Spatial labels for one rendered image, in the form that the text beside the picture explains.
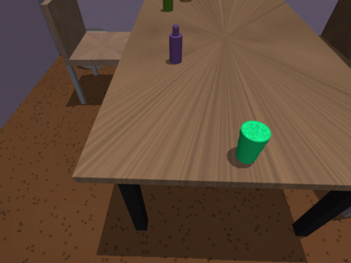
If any table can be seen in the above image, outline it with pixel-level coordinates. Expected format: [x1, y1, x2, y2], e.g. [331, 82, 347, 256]
[72, 0, 351, 237]

